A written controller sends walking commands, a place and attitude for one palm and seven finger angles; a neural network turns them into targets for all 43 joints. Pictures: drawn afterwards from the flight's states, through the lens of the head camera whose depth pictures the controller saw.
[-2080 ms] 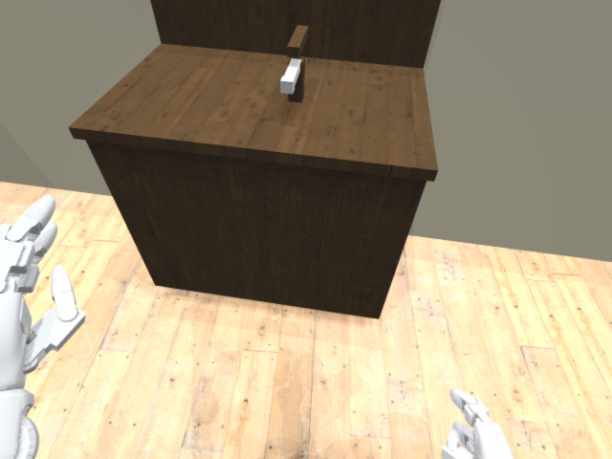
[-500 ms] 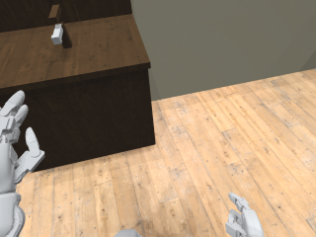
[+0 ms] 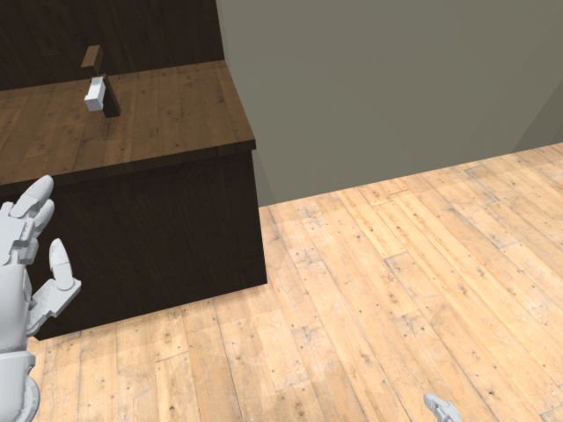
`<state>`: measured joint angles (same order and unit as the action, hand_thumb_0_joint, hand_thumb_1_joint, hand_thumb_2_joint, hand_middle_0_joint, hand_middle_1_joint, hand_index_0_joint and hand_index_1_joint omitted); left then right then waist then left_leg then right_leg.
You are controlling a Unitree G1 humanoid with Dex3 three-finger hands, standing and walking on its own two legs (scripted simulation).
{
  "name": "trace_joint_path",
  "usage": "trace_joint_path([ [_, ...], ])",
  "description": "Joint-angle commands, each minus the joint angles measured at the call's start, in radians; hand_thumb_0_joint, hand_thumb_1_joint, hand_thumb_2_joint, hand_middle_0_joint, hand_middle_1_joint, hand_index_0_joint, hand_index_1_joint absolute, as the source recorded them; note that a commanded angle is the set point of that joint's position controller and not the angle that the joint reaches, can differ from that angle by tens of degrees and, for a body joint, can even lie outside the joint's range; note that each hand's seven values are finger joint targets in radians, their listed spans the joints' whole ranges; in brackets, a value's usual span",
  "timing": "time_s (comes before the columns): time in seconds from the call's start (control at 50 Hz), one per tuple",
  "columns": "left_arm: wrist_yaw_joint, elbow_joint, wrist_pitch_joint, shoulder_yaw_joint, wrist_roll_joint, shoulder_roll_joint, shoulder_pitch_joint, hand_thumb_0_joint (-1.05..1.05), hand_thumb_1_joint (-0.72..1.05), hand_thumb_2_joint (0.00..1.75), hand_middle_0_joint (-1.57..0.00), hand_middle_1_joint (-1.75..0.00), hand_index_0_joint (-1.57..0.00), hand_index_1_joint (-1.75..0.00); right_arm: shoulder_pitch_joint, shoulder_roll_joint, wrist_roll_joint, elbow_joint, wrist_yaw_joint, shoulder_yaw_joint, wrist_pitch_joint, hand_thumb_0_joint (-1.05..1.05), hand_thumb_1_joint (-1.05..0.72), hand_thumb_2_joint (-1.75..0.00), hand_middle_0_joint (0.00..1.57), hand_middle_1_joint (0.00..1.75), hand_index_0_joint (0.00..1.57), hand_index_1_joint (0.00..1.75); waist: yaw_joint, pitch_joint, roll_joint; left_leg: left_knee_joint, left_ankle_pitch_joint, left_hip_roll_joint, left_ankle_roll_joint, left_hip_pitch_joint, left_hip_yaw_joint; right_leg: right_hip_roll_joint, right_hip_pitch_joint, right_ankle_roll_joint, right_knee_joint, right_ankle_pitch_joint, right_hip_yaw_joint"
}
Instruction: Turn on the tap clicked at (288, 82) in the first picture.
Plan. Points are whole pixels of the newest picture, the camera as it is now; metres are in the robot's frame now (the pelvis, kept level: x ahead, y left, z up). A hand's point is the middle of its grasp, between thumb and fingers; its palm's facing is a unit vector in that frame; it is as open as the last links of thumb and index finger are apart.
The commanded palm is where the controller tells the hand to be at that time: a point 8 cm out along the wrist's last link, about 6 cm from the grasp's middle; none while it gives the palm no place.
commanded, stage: take the last steps up to it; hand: left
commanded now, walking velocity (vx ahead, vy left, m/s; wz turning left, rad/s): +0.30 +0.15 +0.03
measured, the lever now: (94, 102) +0.75 +0.47 +0.11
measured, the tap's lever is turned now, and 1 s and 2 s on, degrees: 0 0 0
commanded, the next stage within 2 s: come to a stop and stand still in 1.30 s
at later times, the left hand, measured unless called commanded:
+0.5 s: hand (73, 210) +0.32 +0.27 +0.19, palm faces +0.37 -0.83 -0.42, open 7.4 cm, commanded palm +0.26 +0.32 +0.19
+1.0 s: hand (96, 147) +0.44 +0.29 +0.20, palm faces +0.36 -0.83 -0.43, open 7.4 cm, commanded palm +0.39 +0.34 +0.19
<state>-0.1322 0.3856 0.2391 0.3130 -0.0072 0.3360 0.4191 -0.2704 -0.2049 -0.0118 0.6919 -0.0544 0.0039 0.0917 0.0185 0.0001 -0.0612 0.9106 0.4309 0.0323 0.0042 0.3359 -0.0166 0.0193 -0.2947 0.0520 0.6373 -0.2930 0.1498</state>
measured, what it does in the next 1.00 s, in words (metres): walks ahead: left foot, then right foot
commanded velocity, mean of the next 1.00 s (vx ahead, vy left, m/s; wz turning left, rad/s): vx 0.28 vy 0.12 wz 0.01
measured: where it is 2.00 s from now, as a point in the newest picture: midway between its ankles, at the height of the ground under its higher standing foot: (271, 420)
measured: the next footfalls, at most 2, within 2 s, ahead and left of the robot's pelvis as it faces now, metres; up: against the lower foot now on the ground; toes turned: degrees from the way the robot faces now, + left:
left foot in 0.30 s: +0.14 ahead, +0.19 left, +0.00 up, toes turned +8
right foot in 0.58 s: +0.18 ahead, -0.05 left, +0.00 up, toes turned -10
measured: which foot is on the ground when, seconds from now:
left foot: up 0.00-0.28, down 0.30-0.58, up 0.60-0.94, down 0.96-1.00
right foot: down 0.00-0.32, up 0.34-0.56, down 0.58-0.98, up 1.00-1.00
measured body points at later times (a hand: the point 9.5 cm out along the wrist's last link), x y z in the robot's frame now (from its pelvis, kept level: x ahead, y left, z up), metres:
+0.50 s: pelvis +0.09 +0.04 +0.01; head +0.10 +0.04 +0.46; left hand +0.29 +0.31 +0.21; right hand +0.25 -0.17 -0.08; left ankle +0.11 +0.18 -0.72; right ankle +0.08 -0.05 -0.68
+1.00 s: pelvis +0.21 +0.07 +0.00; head +0.23 +0.07 +0.45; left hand +0.41 +0.33 +0.22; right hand +0.37 -0.20 -0.08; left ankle +0.29 +0.19 -0.73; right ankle +0.14 -0.04 -0.71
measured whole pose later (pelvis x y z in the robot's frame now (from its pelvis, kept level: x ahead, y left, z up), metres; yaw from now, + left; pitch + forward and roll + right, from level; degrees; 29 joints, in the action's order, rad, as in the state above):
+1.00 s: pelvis +0.21 +0.07 +0.00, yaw -3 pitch -1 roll +2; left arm -0.16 0.54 0.28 0.38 0.02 0.40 0.46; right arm -0.21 -0.25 0.00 0.59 -0.06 0.06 0.09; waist 0.00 0.06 0.04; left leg 0.56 0.15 0.05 0.02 0.35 -0.16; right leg 0.09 -0.23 0.00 0.79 -0.50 0.07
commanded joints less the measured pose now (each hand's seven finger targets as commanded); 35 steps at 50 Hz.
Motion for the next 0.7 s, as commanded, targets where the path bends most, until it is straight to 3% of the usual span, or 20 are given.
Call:
trace_joint_path([
  [0.0, -0.012, 0.22, 0.087, 0.19, 0.02, 0.244, -0.041, 0.0, 0.9, 0.9, -0.2, -0.3, -0.2, -0.3, 0.128, -0.117, 0.007, -0.167, 0.005, 0.055, 0.024, 0.0, -0.9, -0.9, 0.2, 0.3, 0.2, 0.3, -0.011, 0.002, 0.146, 0.303, -0.05, 0.072, -0.016, 0.354, 0.081, 0.392, 0.137, 0.153, -0.404, -0.118, -0.526],
  [0.04, -0.01, 0.224, 0.1, 0.169, 0.018, 0.214, -0.028, 0.0, 0.9, 0.9, -0.2, -0.3, -0.2, -0.3, 0.144, -0.094, 0.005, -0.173, 0.003, 0.037, 0.013, 0.0, -0.9, -0.9, 0.2, 0.3, 0.2, 0.3, -0.006, 0.002, 0.171, 0.219, -0.127, 0.09, -0.019, 0.302, 0.045, 0.338, 0.078, 0.114, -0.404, -0.022, -0.352],
  [0.08, -0.015, 0.224, 0.101, 0.172, 0.02, 0.212, -0.018, 0.0, 0.9, 0.9, -0.2, -0.3, -0.2, -0.3, 0.142, -0.091, 0.003, -0.178, 0.0, 0.037, 0.014, 0.0, -0.9, -0.9, 0.2, 0.3, 0.2, 0.3, -0.009, -0.011, 0.188, 0.045, -0.157, 0.091, -0.015, 0.219, -0.005, 0.306, 0.048, 0.094, -0.392, 0.008, -0.276],
  [0.16, -0.037, 0.253, 0.085, 0.159, 0.022, 0.2, -0.027, 0.0, 0.9, 0.9, -0.2, -0.3, -0.2, -0.3, 0.144, -0.07, 0.0, -0.209, -0.011, 0.035, 0.041, 0.0, -0.9, -0.9, 0.2, 0.3, 0.2, 0.3, -0.034, -0.049, 0.21, -0.232, -0.175, 0.029, 0.004, 0.039, -0.128, 0.267, 0.058, 0.084, -0.355, -0.062, -0.25],
  [0.24, -0.047, 0.285, 0.077, 0.128, 0.023, 0.18, -0.108, 0.0, 0.9, 0.9, -0.2, -0.3, -0.2, -0.3, 0.122, -0.083, 0.006, -0.22, -0.03, 0.043, 0.06, 0.0, -0.9, -0.9, 0.2, 0.3, 0.2, 0.3, -0.016, -0.053, 0.167, -0.442, -0.159, 0.0, 0.014, -0.149, -0.171, 0.201, 0.042, 0.037, -0.227, -0.113, -0.204],
  [0.26, -0.047, 0.299, 0.078, 0.13, 0.024, 0.183, -0.123, 0.0, 0.9, 0.9, -0.2, -0.3, -0.2, -0.3, 0.112, -0.101, 0.012, -0.224, -0.035, 0.053, 0.062, 0.0, -0.9, -0.9, 0.2, 0.3, 0.2, 0.3, -0.006, -0.061, 0.069, -0.49, -0.164, 0.027, 0.03, -0.22, -0.125, 0.166, 0.007, 0.014, -0.101, -0.06, -0.179],
  [0.28, -0.045, 0.32, 0.08, 0.131, 0.028, 0.172, -0.129, 0.0, 0.9, 0.9, -0.2, -0.3, -0.2, -0.3, 0.105, -0.133, 0.015, -0.228, -0.033, 0.065, 0.062, 0.0, -0.9, -0.9, 0.2, 0.3, 0.2, 0.3, 0.005, -0.088, -0.109, -0.543, -0.234, 0.146, 0.09, -0.317, 0.063, 0.074, -0.102, -0.03, 0.123, -0.023, -0.102],
  [0.3, -0.045, 0.318, 0.086, 0.122, 0.031, 0.167, -0.121, 0.0, 0.9, 0.9, -0.2, -0.3, -0.2, -0.3, 0.106, -0.133, 0.023, -0.239, -0.028, 0.064, 0.062, 0.0, -0.9, -0.9, 0.2, 0.3, 0.2, 0.3, -0.001, -0.101, -0.229, -0.576, -0.389, 0.298, 0.162, -0.421, 0.285, 0.008, -0.275, -0.067, 0.348, -0.27, -0.036],
  [0.32, -0.04, 0.249, 0.087, 0.141, 0.024, 0.2, -0.072, 0.0, 0.9, 0.9, -0.2, -0.3, -0.2, -0.3, 0.105, -0.112, 0.014, -0.214, -0.026, 0.054, 0.066, 0.0, -0.9, -0.9, 0.2, 0.3, 0.2, 0.3, 0.002, -0.113, -0.236, -0.634, -0.238, 0.362, 0.234, -0.341, 0.386, 0.031, -0.31, -0.059, 0.501, -0.34, -0.09],
  [0.34, -0.039, 0.267, 0.08, 0.145, 0.024, 0.197, -0.067, 0.0, 0.9, 0.9, -0.2, -0.3, -0.2, -0.3, 0.108, -0.102, 0.013, -0.211, -0.021, 0.054, 0.068, 0.0, -0.9, -0.9, 0.2, 0.3, 0.2, 0.3, 0.006, -0.073, -0.201, -0.633, -0.199, 0.359, 0.268, -0.299, 0.398, 0.06, -0.355, -0.059, 0.54, -0.302, -0.125],
  [0.4, -0.038, 0.374, 0.081, 0.148, 0.025, 0.193, -0.035, 0.0, 0.9, 0.9, -0.2, -0.3, -0.2, -0.3, 0.123, -0.102, 0.021, -0.198, -0.013, 0.055, 0.084, 0.0, -0.9, -0.9, 0.2, 0.3, 0.2, 0.3, -0.014, -0.073, -0.145, -0.597, -0.252, 0.283, 0.224, -0.232, 0.181, 0.085, -0.312, -0.071, 0.426, -0.183, -0.094],
  [0.46, -0.041, 0.359, 0.073, 0.163, 0.038, 0.191, 0.021, 0.0, 0.9, 0.9, -0.2, -0.3, -0.2, -0.3, 0.128, -0.102, 0.012, -0.197, -0.012, 0.043, 0.094, 0.0, -0.9, -0.9, 0.2, 0.3, 0.2, 0.3, -0.019, -0.087, -0.179, -0.582, -0.279, 0.243, 0.18, -0.135, 0.064, 0.046, -0.112, -0.073, 0.168, -0.142, -0.022],
  [0.52, -0.045, 0.287, 0.054, 0.173, 0.034, 0.194, 0.011, 0.0, 0.9, 0.9, -0.2, -0.3, -0.2, -0.3, 0.128, -0.101, 0.013, -0.195, -0.021, 0.038, 0.082, 0.0, -0.9, -0.9, 0.2, 0.3, 0.2, 0.3, -0.024, -0.11, -0.105, -0.433, -0.16, 0.199, 0.111, -0.025, -0.01, 0.009, 0.134, -0.065, -0.102, -0.029, 0.022],
  [0.54, -0.044, 0.257, 0.049, 0.174, 0.026, 0.198, 0.001, 0.0, 0.9, 0.9, -0.2, -0.3, -0.2, -0.3, 0.127, -0.094, 0.015, -0.193, -0.022, 0.041, 0.072, 0.0, -0.9, -0.9, 0.2, 0.3, 0.2, 0.3, -0.029, -0.113, 0.022, -0.253, -0.12, 0.145, 0.082, 0.077, -0.06, 0.067, 0.239, -0.03, -0.202, -0.023, -0.096],
  [0.56, -0.046, 0.227, 0.042, 0.19, 0.022, 0.23, -0.013, 0.0, 0.9, 0.9, -0.2, -0.3, -0.2, -0.3, 0.127, -0.072, 0.018, -0.204, -0.018, 0.04, 0.062, 0.0, -0.9, -0.9, 0.2, 0.3, 0.2, 0.3, -0.026, -0.123, 0.313, 0.039, 0.009, 0.019, 0.031, 0.29, -0.143, 0.286, 0.344, 0.075, -0.308, -0.027, -0.499],
  [0.58, -0.046, 0.204, 0.038, 0.224, 0.039, 0.249, -0.047, 0.0, 0.9, 0.9, -0.2, -0.3, -0.2, -0.3, 0.158, -0.092, 0.013, -0.214, -0.013, 0.043, 0.069, 0.0, -0.9, -0.9, 0.2, 0.3, 0.2, 0.3, -0.041, -0.094, 0.378, 0.234, 0.08, -0.008, 0.005, 0.407, -0.04, 0.417, 0.33, 0.14, -0.383, 0.003, -0.741],
  [0.6, -0.034, 0.19, 0.047, 0.198, 0.044, 0.229, -0.069, 0.0, 0.9, 0.9, -0.2, -0.3, -0.2, -0.3, 0.146, -0.105, 0.013, -0.187, 0.0, 0.056, 0.063, 0.0, -0.9, -0.9, 0.2, 0.3, 0.2, 0.3, -0.021, -0.066, 0.335, 0.346, 0.033, 0.013, -0.007, 0.431, 0.044, 0.423, 0.293, 0.141, -0.398, -0.036, -0.75],
  [0.62, -0.024, 0.179, 0.057, 0.195, 0.047, 0.223, -0.048, 0.0, 0.9, 0.9, -0.2, -0.3, -0.2, -0.3, 0.144, -0.095, 0.014, -0.176, 0.0, 0.045, 0.058, 0.0, -0.9, -0.9, 0.2, 0.3, 0.2, 0.3, -0.018, -0.024, 0.252, 0.387, -0.025, 0.04, -0.014, 0.445, 0.066, 0.411, 0.262, 0.151, -0.376, 0.025, -0.663],
  [0.64, -0.018, 0.188, 0.073, 0.182, 0.038, 0.21, -0.043, 0.0, 0.9, 0.9, -0.2, -0.3, -0.2, -0.3, 0.141, -0.088, 0.014, -0.161, 0.003, 0.038, 0.048, 0.0, -0.9, -0.9, 0.2, 0.3, 0.2, 0.3, -0.011, -0.024, 0.184, 0.392, -0.075, 0.057, -0.025, 0.437, 0.055, 0.371, 0.254, 0.132, -0.347, 0.142, -0.506],
  [0.68, -0.014, 0.175, 0.086, 0.164, 0.025, 0.195, -0.031, 0.0, 0.9, 0.9, -0.2, -0.3, -0.2, -0.3, 0.154, -0.091, 0.013, -0.16, 0.001, 0.033, 0.033, 0.0, -0.9, -0.9, 0.2, 0.3, 0.2, 0.3, -0.011, -0.028, 0.183, 0.334, -0.128, 0.064, -0.031, 0.408, 0.025, 0.304, 0.23, 0.091, -0.312, 0.361, -0.309],
])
